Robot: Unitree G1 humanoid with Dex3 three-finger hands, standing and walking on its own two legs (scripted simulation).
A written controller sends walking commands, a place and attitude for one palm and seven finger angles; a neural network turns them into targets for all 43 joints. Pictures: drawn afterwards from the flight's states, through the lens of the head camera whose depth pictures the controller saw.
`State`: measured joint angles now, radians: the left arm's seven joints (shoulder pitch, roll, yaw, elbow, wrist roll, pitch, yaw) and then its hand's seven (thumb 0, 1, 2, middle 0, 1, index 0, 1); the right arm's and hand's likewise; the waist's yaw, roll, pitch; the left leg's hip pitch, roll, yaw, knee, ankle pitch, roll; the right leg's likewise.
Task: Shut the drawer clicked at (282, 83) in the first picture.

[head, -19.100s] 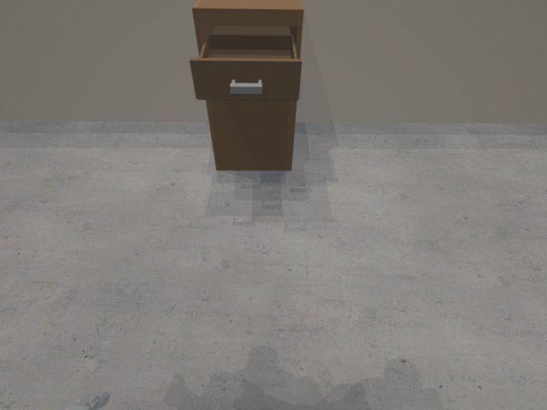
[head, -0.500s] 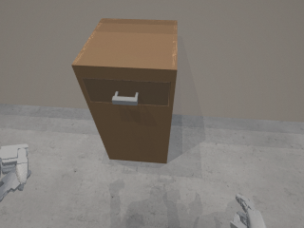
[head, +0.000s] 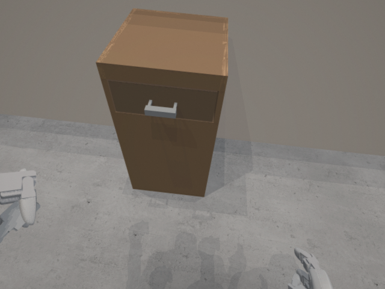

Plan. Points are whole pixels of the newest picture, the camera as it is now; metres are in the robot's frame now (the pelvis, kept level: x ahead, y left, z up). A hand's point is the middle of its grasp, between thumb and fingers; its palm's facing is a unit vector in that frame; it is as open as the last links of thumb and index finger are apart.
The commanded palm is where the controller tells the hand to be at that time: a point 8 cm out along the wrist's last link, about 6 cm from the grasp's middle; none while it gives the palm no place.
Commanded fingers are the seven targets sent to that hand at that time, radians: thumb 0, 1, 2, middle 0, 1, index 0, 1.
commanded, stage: step back with the hand held close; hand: left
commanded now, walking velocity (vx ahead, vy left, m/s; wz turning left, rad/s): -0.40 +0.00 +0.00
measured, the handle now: (161, 107) +0.69 +0.12 -0.08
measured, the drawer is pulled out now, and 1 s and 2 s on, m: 0.00 0.00 0.00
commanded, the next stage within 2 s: stop stepping back and stand still in 0.52 s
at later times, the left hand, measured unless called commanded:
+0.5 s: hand out of the picture +0.12 +0.23 +0.17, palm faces +0.36 -0.80 -0.48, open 3.3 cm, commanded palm +0.04 +0.27 +0.19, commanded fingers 0.00 0.90 0.90 -1.40 -1.60 -1.40 -1.60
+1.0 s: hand out of the picture +0.04 +0.21 +0.16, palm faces +0.33 -0.83 -0.45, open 3.3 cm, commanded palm -0.02 +0.25 +0.19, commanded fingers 0.00 0.90 0.90 -1.40 -1.60 -1.40 -1.60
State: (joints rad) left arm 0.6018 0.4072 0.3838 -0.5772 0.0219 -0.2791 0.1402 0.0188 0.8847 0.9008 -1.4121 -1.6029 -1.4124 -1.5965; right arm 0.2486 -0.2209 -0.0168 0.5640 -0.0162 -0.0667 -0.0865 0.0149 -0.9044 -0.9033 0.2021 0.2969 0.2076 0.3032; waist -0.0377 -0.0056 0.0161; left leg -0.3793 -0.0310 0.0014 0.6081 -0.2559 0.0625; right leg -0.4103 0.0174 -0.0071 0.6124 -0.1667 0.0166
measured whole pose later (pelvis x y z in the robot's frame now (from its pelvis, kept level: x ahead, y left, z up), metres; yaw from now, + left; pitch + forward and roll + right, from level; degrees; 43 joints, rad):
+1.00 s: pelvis -0.16 -0.02 +0.01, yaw -2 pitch +0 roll +0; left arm 0.65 0.39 0.38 -0.53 -0.02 -0.23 0.14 0.02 0.89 0.90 -1.41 -1.60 -1.41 -1.60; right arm 0.27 -0.22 -0.01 0.64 0.00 -0.11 -0.09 0.02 -0.91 -0.90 0.20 0.30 0.21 0.30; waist -0.04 -0.04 -0.05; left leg -0.29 -0.01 0.03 0.52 -0.24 0.03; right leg -0.29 -0.02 0.01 0.54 -0.27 0.01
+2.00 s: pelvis -0.17 -0.03 +0.00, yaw -1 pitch -1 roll +0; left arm 0.30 0.23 0.01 0.71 0.03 0.05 0.00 0.02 0.91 0.90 -1.17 -1.37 -1.17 -1.36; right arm 0.18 -0.26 0.00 0.87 -0.03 0.00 0.00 0.01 -0.91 -0.90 0.20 0.30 0.21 0.30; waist -0.02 -0.01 0.02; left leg -0.30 -0.01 0.01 0.57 -0.26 0.02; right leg -0.28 -0.01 -0.01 0.58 -0.30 0.00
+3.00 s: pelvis -0.15 -0.04 +0.02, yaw -2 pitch -1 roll +0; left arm 0.22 0.18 0.01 1.12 0.01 -0.01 0.02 0.01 0.91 0.90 -0.21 -0.30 -0.21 -0.30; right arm 0.24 -0.17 -0.02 1.13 -0.02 0.00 -0.03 0.01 -0.91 -0.90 0.20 0.30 0.20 0.30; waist -0.01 0.01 0.05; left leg -0.19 0.01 0.02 0.40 -0.20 0.00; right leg -0.16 0.02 -0.01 0.40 -0.22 -0.02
